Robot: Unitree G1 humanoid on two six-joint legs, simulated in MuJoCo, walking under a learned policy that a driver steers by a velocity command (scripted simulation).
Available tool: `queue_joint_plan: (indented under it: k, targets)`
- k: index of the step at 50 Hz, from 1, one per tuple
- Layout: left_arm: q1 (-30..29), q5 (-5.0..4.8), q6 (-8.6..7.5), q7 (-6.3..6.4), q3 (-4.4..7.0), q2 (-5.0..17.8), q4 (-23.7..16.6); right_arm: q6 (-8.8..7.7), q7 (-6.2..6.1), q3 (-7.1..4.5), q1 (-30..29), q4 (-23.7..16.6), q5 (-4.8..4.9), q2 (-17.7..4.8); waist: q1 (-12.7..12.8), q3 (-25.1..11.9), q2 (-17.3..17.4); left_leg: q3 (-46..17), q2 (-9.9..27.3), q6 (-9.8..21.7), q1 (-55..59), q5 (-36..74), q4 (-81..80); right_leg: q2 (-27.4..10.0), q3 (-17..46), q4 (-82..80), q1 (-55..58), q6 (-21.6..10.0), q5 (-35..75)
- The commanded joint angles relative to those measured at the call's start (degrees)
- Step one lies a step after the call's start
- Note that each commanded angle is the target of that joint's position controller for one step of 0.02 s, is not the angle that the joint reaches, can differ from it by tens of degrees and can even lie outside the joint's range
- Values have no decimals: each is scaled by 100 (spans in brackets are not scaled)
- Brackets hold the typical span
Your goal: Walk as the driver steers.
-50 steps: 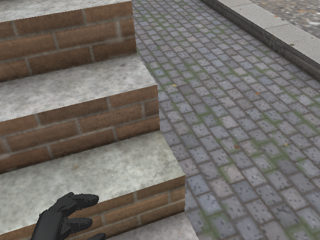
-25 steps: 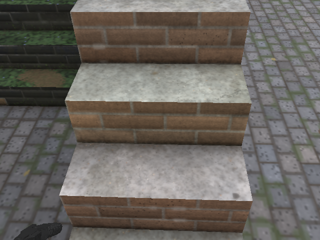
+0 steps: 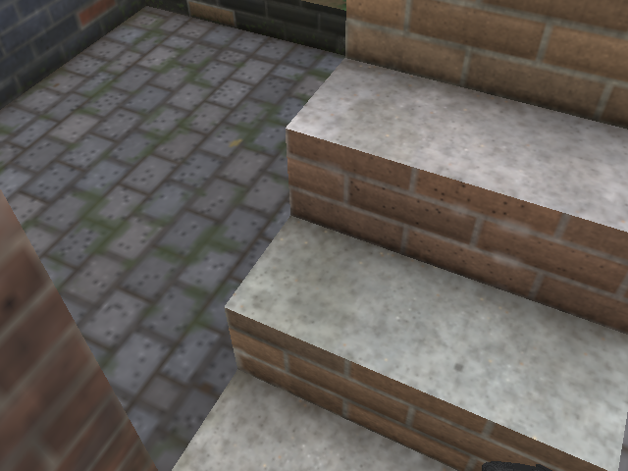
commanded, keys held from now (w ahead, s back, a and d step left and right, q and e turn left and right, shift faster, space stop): w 0.04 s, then w+e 0.96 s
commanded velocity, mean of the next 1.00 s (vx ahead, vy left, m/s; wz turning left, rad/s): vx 0.50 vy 0.00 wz -0.33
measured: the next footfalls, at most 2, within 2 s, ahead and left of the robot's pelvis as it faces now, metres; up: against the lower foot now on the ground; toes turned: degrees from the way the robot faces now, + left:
left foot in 0.08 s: +0.09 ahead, +0.15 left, +0.00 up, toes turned +4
right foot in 0.72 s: +0.31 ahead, -0.15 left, +0.20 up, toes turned -23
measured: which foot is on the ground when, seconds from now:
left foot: up 0.00-0.06, down 0.08-0.76, up 0.78-1.00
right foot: down 0.00-0.08, up 0.10-0.70, down 0.72-1.00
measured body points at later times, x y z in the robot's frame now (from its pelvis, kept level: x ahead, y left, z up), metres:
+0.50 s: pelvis +0.09 +0.06 +0.02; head +0.10 +0.08 +0.47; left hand +0.26 +0.20 -0.10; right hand +0.02 -0.12 -0.12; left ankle +0.05 +0.15 -0.71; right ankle +0.10 -0.09 -0.33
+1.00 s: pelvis +0.29 -0.05 +0.22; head +0.28 -0.08 +0.67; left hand +0.38 +0.16 +0.09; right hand +0.46 -0.32 +0.20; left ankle +0.38 +0.07 -0.14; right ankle +0.27 -0.14 -0.50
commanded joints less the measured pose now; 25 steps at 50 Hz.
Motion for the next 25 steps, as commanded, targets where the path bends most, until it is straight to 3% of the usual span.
queue_joint_plan:
  k: [1,2,3,4,5,6,7,8,9,10,11,12,13,17,19,20,21,22,25]
  targets:
    - [-468,-123,-105,-58,403,1512,-188,-276,78,-350,-885,-662,-126,-472,-621,-204,-1224,1413,-946,451,2042,-1223,-1682,-1059,983,-1461,-558,-1246,5639]
    - [-741,-172,-66,-91,407,1608,-152,-345,69,-524,272,-328,-64,-609,-1324,-664,-1241,1358,-1074,849,2812,-626,-2773,-851,662,-168,-86,-1132,7525]
    - [-1050,-304,-48,-165,401,1547,-144,-388,68,-627,1308,77,-151,-689,-1922,-941,-1095,1496,-1228,1093,3851,622,-4357,-682,540,1117,-335,-992,7741]
    - [-1779,-305,-145,-214,294,1121,-516,-424,90,-689,2355,627,-364,-975,-2377,-670,-124,595,-698,1316,4808,2205,-5347,-214,784,3645,-1869,-698,3626]
    - [-1276,-156,-264,-277,-4,-220,-682,-530,94,-519,1265,551,-587,-1268,-918,-447,1356,-1259,446,1431,4910,6267,-3645,533,1611,6337,-4195,-491,-355]
    - [5,-390,-412,-324,109,59,-91,-550,132,-600,2009,722,-559,-1271,-1146,-1493,873,-2154,1458,2137,4553,5802,-4264,1011,3175,7092,-4284,-547,386]
    - [-153,-478,-327,-308,220,430,-123,-511,263,-550,2005,912,-582,-1117,-1010,-1207,365,-1919,1536,2317,4087,3148,-4799,895,2687,7604,-4713,-421,591]
    - [-557,-463,-230,-316,214,354,-318,-488,342,-458,1443,881,-352,-835,-786,-643,191,-1621,1169,2010,3573,1012,-5053,726,2476,7510,-5181,-351,849]
    - [-755,-402,-73,-341,129,137,-388,-467,340,-315,848,846,-301,-530,-540,-344,214,-1326,883,1644,3005,-672,-5230,593,2528,7473,-5353,-308,1175]
    - [-683,-384,72,-386,113,170,-401,-519,317,-245,527,887,-371,-425,-358,-77,316,-1045,732,1459,2320,-1245,-5428,606,2558,7280,-5168,-281,1599]
    - [-686,-351,160,-411,136,260,-392,-589,278,-205,528,1004,-461,-406,-299,61,226,-824,656,1353,1960,-1190,-5496,703,2538,7328,-5087,-269,2125]
    - [-671,-311,190,-432,110,159,-367,-633,231,-180,803,1232,-550,-461,-368,75,151,-745,741,1367,1909,-907,-5479,853,2393,8041,-5234,-260,2414]
    - [-715,-346,217,-394,78,54,-361,-647,199,-172,1131,1453,-574,-569,-451,97,252,-807,882,1389,2134,-844,-5534,934,2345,8859,-5659,-284,2338]
    - [-1407,-324,266,-325,-76,37,-815,-581,54,-63,1630,1719,-486,-548,-647,290,193,-528,1010,1154,3005,-544,-5516,952,2655,9586,-7069,-345,2265]
    - [-1753,-246,292,-336,-148,0,-1122,-504,-62,-25,1623,1605,-480,-493,-709,330,79,-297,1083,1105,3269,-83,-5470,881,2736,9698,-7457,-283,2267]
    - [-1831,-252,305,-333,-200,-80,-1193,-486,-100,0,1800,1638,-491,-472,-801,304,131,-347,1190,1151,3468,90,-5499,906,2668,10185,-7722,-273,2141]
    - [-1705,-228,334,-348,-253,-202,-1233,-484,-161,2,1896,1729,-415,-469,-728,278,64,-261,1186,1119,3656,196,-5399,788,2814,9930,-7857,-301,2070]
    - [-1761,-227,369,-346,-273,-228,-1286,-493,-201,-1,2041,1737,-403,-520,-814,306,122,-173,1193,1140,3795,339,-5394,796,2672,9987,-7999,-268,2028]
    - [-2499,-266,309,-427,-430,-510,-1655,-457,-355,-61,2319,1832,-347,-548,-979,531,82,131,1175,1005,4116,133,-5535,527,2517,9575,-8541,-266,1799]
